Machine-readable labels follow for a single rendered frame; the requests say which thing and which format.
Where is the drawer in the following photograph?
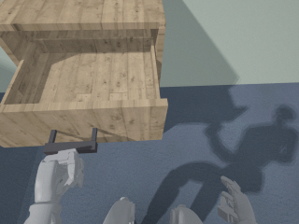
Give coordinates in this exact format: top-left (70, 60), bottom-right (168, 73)
top-left (0, 36), bottom-right (168, 147)

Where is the cabinet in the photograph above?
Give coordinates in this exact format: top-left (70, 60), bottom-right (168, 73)
top-left (0, 0), bottom-right (166, 88)

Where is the left robot hand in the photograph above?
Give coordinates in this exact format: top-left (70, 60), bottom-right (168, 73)
top-left (35, 148), bottom-right (84, 203)

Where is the right robot hand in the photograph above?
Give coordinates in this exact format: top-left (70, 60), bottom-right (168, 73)
top-left (218, 175), bottom-right (256, 224)

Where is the left robot thigh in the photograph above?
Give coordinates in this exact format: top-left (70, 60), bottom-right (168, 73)
top-left (103, 200), bottom-right (135, 224)

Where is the robot left forearm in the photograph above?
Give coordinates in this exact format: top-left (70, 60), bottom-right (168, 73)
top-left (23, 202), bottom-right (62, 224)

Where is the right robot thigh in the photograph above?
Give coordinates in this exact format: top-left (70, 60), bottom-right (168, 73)
top-left (169, 207), bottom-right (203, 224)

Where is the handle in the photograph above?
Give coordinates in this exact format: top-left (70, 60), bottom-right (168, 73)
top-left (43, 128), bottom-right (98, 156)

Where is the robot thigh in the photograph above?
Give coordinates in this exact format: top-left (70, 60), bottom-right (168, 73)
top-left (103, 200), bottom-right (135, 224)
top-left (169, 207), bottom-right (203, 224)

